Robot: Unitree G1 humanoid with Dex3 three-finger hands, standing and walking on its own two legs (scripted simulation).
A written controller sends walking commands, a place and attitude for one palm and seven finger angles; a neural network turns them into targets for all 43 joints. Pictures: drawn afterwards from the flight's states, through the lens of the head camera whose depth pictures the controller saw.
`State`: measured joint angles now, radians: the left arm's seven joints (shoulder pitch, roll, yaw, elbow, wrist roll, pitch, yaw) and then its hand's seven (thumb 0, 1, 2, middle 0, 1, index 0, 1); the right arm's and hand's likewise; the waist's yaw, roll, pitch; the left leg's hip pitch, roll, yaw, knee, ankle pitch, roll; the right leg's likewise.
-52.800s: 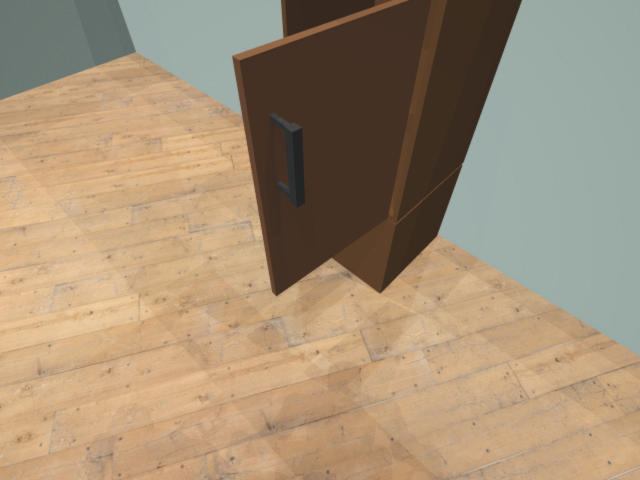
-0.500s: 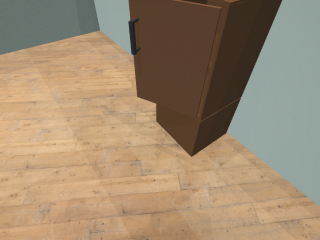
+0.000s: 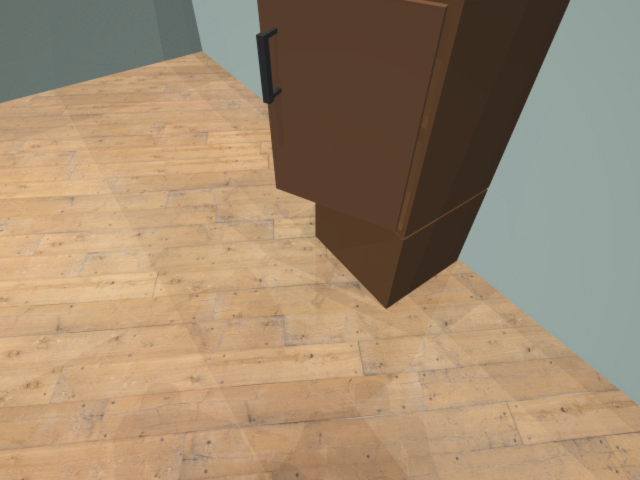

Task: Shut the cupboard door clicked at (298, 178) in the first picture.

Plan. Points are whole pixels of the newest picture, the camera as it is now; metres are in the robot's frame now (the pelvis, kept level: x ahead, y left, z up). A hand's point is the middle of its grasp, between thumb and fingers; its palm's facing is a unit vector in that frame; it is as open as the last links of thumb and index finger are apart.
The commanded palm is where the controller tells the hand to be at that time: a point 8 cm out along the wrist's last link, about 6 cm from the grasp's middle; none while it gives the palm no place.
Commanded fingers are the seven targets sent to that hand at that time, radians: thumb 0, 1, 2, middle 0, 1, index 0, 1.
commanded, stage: look to check the result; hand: left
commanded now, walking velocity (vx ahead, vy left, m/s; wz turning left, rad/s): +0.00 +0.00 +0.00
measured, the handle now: (270, 66) +0.96 +0.17 +0.07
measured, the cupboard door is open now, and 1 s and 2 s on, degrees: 26 26 26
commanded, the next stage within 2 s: walk to a spot facing it in 0.12 s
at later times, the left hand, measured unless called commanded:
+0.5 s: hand out of the picture +0.03 +0.20 -0.18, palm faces +0.11 -0.96 -0.25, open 7.4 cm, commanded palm none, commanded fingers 0.00 0.90 0.90 -0.20 -0.30 -0.20 -0.30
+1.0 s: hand out of the picture +0.02 +0.22 -0.16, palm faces +0.37 -0.88 -0.30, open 7.4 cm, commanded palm none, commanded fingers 0.00 0.90 0.90 -0.20 -0.30 -0.20 -0.30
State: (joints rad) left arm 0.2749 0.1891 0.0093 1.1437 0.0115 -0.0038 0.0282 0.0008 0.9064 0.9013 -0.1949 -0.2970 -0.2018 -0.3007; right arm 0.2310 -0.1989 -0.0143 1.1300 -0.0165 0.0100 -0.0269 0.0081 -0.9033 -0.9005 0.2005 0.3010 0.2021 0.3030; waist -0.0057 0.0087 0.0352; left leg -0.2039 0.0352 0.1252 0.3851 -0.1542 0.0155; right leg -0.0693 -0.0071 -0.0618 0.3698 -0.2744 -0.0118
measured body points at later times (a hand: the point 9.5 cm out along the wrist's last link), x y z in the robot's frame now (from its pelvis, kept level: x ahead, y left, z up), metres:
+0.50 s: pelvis +0.01 +0.00 -0.01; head +0.03 +0.00 +0.44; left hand +0.03 +0.25 -0.16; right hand +0.05 -0.25 -0.17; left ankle +0.03 +0.11 -0.74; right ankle -0.04 -0.11 -0.74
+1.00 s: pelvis +0.00 -0.02 -0.02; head +0.05 -0.01 +0.43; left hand +0.00 +0.27 -0.14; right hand +0.13 -0.25 -0.17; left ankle +0.03 +0.12 -0.74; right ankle +0.03 -0.14 -0.75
